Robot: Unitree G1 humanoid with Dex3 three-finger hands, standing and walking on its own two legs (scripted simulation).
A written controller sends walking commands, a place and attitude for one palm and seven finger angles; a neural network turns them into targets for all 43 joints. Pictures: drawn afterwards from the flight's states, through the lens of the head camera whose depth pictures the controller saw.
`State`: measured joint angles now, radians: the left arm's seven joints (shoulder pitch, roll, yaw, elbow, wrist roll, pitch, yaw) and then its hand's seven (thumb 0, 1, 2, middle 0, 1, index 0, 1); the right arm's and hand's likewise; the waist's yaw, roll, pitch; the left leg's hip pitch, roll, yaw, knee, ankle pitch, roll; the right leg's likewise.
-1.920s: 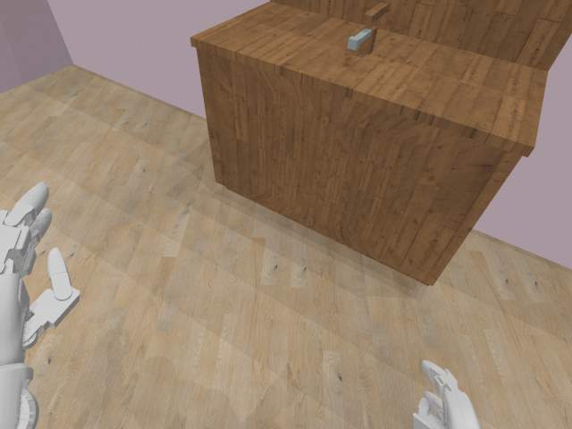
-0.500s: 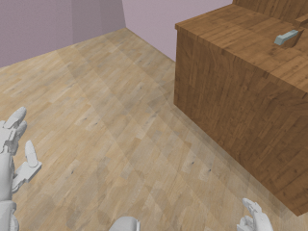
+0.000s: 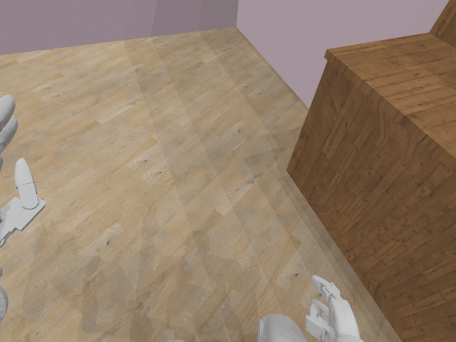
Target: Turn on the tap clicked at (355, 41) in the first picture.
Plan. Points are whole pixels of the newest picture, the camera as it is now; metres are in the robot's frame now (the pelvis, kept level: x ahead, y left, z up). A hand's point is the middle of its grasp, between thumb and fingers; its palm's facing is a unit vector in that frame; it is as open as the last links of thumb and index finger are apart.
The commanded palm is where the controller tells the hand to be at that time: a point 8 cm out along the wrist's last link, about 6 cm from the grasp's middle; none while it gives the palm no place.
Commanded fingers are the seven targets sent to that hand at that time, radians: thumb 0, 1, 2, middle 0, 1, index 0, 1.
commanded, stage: walk to a spot facing it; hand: left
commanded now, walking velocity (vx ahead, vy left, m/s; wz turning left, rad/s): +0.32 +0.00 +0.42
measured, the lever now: out of the picture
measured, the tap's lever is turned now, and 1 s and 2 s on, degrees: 0 0 0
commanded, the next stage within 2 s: turn to face it in 0.60 s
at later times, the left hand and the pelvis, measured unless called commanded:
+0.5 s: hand (72, 178) +0.28 +0.21 +0.19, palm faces +0.54 -0.70 -0.48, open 7.5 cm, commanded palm +0.20 +0.25 +0.19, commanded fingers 0.00 0.90 0.90 -0.20 -0.30 -0.20 -0.30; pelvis +0.13 -0.06 +0.01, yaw +16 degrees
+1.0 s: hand (6, 185) +0.25 +0.25 +0.22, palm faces +0.75 -0.52 -0.41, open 7.4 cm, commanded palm +0.21 +0.27 +0.19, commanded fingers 0.00 0.90 0.90 -0.20 -0.30 -0.20 -0.30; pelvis +0.17 -0.05 +0.01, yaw +22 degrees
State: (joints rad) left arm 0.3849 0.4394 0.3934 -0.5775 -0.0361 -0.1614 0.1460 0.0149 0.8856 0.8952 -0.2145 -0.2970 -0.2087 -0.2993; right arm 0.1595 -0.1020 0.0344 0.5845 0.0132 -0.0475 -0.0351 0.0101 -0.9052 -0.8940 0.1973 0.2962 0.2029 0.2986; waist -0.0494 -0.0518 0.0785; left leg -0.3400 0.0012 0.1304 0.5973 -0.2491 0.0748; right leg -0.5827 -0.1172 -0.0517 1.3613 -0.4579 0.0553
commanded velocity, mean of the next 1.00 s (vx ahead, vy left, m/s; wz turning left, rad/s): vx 0.07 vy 0.00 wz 0.19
